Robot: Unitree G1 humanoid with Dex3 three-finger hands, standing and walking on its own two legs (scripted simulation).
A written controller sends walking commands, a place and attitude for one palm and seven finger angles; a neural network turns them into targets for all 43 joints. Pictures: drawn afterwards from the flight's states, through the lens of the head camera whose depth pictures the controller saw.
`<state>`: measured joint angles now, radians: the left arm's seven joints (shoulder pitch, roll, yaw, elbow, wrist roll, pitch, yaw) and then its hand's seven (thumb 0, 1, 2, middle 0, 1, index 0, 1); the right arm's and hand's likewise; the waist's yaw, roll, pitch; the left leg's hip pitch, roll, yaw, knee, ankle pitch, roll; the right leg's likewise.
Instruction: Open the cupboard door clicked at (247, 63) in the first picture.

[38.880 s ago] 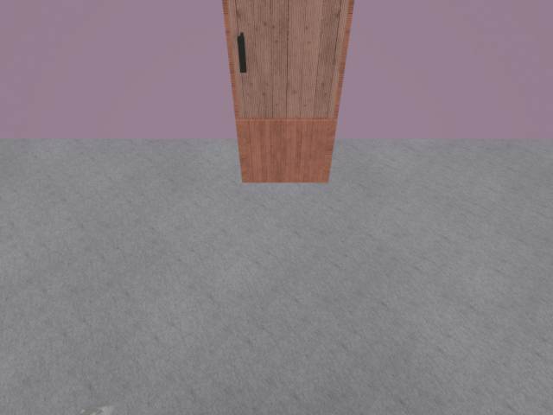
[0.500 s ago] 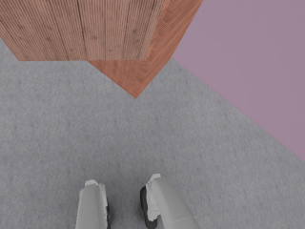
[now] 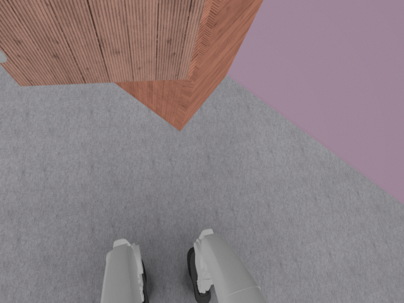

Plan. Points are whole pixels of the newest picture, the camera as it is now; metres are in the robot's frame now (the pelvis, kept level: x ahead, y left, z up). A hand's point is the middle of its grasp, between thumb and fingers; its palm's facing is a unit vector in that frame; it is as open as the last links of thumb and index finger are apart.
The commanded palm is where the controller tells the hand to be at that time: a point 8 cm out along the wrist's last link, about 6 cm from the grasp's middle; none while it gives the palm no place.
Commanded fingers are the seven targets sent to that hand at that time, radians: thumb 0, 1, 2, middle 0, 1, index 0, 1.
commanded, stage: slide the fingers in behind the handle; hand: left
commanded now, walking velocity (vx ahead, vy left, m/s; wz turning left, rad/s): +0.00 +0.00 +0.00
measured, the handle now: out of the picture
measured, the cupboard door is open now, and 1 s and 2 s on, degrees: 45 45 70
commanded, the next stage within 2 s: close the thumb around the handle in 0.26 s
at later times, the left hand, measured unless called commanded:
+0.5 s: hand out of the picture +0.57 +0.28 +0.08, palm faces +0.06 -1.00 -0.03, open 13.5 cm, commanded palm +0.57 +0.30 +0.08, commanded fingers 0.00 -0.05 0.49 -0.33 -1.25 -0.33 -1.25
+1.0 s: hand out of the picture +0.57 +0.28 +0.08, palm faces +0.04 -1.00 -0.02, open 5.8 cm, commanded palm +0.57 +0.30 +0.08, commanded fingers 0.00 0.90 0.90 -0.40 -1.35 -0.40 -1.35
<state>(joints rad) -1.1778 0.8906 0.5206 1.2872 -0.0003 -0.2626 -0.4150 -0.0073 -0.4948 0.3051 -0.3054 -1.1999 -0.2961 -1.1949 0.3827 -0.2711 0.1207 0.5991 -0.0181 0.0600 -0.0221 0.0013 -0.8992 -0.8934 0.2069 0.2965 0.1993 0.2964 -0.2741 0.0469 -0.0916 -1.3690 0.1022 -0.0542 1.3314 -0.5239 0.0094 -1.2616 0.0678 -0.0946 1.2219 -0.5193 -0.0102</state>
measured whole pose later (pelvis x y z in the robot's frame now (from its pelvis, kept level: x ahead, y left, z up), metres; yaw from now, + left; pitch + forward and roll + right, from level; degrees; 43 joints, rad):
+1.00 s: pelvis +0.00 +0.01 +0.00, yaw +0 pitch +31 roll -8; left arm -1.17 0.87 0.50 1.30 -0.01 -0.28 -0.41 0.01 0.70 0.82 -0.39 -1.33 -0.38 -1.33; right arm 0.39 -0.28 0.12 0.60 -0.02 0.06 -0.02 0.00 -0.90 -0.89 0.21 0.30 0.20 0.30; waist -0.27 0.05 -0.10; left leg -1.35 0.10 -0.05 1.32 -0.52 0.02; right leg -1.24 0.06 -0.09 1.20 -0.52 0.00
